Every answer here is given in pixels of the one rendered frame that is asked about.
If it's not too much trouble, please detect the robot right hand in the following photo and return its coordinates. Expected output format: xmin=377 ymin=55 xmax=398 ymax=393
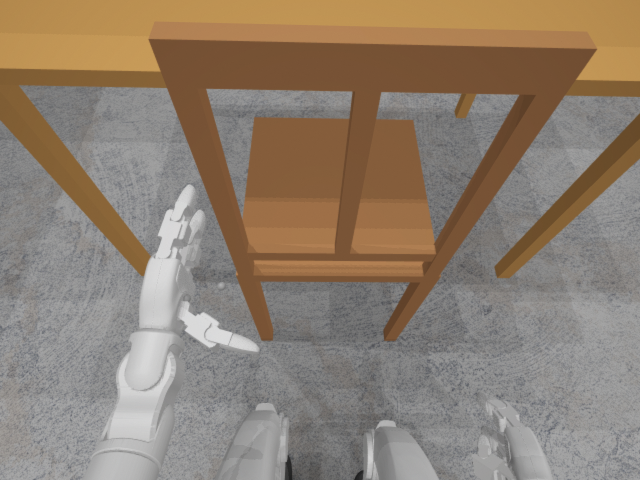
xmin=472 ymin=392 xmax=553 ymax=480

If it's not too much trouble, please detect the chair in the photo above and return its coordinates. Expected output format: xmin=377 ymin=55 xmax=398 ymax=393
xmin=148 ymin=21 xmax=597 ymax=341

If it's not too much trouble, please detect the right robot thigh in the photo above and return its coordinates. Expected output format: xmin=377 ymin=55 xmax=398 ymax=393
xmin=363 ymin=426 xmax=439 ymax=480

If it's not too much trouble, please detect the robot thigh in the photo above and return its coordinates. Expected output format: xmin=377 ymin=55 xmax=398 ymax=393
xmin=214 ymin=410 xmax=289 ymax=480
xmin=363 ymin=426 xmax=439 ymax=480

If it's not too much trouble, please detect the left robot thigh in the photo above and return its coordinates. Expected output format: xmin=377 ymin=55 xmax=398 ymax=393
xmin=214 ymin=410 xmax=289 ymax=480

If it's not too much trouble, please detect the table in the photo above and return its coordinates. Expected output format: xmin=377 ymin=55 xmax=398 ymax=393
xmin=0 ymin=0 xmax=640 ymax=278

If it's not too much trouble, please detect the robot left hand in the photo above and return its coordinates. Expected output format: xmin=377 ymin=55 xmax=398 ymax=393
xmin=139 ymin=184 xmax=260 ymax=355

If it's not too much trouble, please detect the robot left forearm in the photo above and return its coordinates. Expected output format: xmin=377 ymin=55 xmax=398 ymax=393
xmin=82 ymin=329 xmax=185 ymax=480

